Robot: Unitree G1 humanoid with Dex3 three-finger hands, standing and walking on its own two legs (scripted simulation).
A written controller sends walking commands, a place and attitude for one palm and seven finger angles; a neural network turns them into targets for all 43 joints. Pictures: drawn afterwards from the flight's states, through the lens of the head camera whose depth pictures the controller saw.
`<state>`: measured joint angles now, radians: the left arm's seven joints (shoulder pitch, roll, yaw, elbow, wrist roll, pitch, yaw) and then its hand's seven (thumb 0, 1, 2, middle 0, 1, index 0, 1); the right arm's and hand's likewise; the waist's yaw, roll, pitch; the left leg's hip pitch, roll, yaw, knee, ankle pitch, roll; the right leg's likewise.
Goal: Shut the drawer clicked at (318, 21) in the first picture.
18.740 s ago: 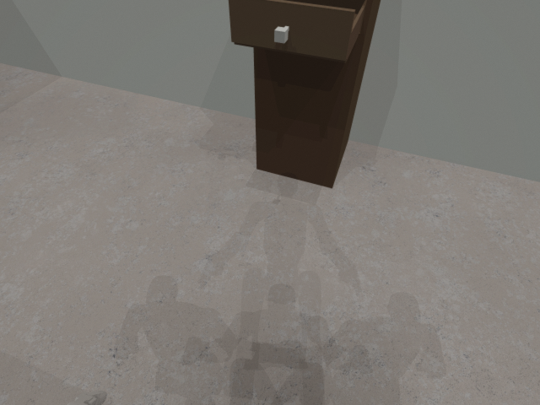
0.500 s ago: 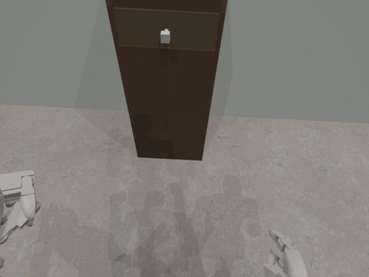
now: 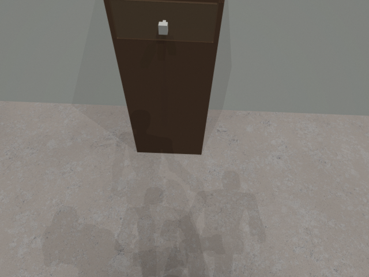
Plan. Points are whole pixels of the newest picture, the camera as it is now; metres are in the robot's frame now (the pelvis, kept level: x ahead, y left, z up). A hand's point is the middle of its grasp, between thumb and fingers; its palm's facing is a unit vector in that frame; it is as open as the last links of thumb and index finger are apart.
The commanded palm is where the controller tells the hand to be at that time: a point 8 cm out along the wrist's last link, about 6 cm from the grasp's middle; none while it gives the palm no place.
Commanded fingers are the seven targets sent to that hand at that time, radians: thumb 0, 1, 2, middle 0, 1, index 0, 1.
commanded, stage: let the arm hang, fingers relaxed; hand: left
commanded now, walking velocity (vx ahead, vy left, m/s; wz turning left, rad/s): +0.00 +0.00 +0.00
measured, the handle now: (163, 26) +0.93 +0.11 +0.10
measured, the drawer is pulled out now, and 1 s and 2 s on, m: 0.00 0.00 0.00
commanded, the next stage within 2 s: look to check the result in 0.82 s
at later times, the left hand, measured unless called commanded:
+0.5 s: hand out of the picture -0.01 +0.18 -0.16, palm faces +0.04 -0.97 -0.24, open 7.0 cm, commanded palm none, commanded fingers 0.00 0.90 0.90 -0.20 -0.30 -0.20 -0.30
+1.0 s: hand out of the picture +0.03 +0.16 -0.16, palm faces +0.04 -0.97 -0.22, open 7.4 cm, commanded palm none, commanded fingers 0.00 0.90 0.90 -0.20 -0.30 -0.20 -0.30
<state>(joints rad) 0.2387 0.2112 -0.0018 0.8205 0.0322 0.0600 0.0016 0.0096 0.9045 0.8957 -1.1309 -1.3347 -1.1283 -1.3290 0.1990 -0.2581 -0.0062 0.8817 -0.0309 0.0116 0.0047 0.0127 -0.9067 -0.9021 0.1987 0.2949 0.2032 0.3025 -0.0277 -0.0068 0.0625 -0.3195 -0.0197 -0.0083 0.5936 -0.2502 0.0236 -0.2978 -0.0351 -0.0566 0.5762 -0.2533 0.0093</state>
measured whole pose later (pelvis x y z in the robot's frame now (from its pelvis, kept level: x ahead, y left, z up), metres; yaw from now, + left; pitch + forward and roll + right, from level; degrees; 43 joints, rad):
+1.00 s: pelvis +0.03 -0.02 +0.01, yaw +0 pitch -2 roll +0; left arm 0.24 0.16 0.03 1.16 0.01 -0.01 0.02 0.00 0.91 0.90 -0.20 -0.30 -0.20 -0.30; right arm 0.29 -0.15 -0.01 1.13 -0.02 0.00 -0.04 0.01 -0.91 -0.90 0.20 0.29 0.20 0.30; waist 0.00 0.03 0.06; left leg -0.18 0.01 -0.02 0.42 -0.20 -0.01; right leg -0.17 0.00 -0.07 0.41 -0.21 -0.02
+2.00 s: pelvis +0.04 -0.04 +0.02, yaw +0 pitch -2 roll +0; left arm 0.20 0.19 0.03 1.16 0.01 -0.02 0.02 0.00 0.90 0.90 -0.20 -0.30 -0.20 -0.30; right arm 0.23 -0.20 -0.01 1.13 -0.02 0.00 -0.04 0.01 -0.91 -0.90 0.20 0.29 0.20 0.30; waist 0.00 0.03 0.06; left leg -0.14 0.04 -0.02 0.38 -0.21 -0.04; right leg -0.12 0.03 -0.07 0.37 -0.22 -0.05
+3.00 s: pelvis +0.04 -0.04 +0.02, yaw -1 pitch -2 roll +0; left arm 0.17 0.24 0.03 1.15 0.01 -0.02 0.01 0.00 0.90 0.90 -0.20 -0.30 -0.20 -0.30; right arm 0.19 -0.24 -0.01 1.13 -0.02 0.00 -0.03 0.01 -0.91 -0.90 0.20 0.29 0.20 0.30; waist 0.00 0.02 0.06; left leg -0.12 0.04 -0.02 0.35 -0.20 -0.03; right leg -0.11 0.03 -0.07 0.34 -0.20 -0.04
